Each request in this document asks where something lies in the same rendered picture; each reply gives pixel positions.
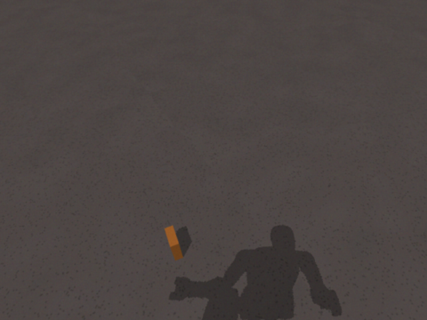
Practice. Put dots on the carton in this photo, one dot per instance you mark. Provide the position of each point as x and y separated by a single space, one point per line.
173 243

